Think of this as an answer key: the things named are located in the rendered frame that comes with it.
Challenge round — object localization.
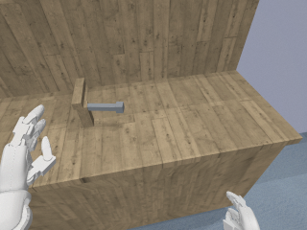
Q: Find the robot left hand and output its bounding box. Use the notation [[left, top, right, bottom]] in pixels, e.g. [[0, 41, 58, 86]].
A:
[[0, 104, 57, 193]]

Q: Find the tap lever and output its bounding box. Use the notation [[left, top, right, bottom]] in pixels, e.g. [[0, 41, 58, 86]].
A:
[[87, 102, 125, 113]]

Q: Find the robot right hand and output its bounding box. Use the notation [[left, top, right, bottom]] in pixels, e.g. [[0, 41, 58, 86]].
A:
[[223, 191, 260, 230]]

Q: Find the robot left forearm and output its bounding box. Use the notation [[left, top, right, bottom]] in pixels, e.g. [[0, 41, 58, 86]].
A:
[[0, 190, 33, 230]]

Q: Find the counter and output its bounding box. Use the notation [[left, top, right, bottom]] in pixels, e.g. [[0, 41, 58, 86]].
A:
[[0, 0, 303, 230]]

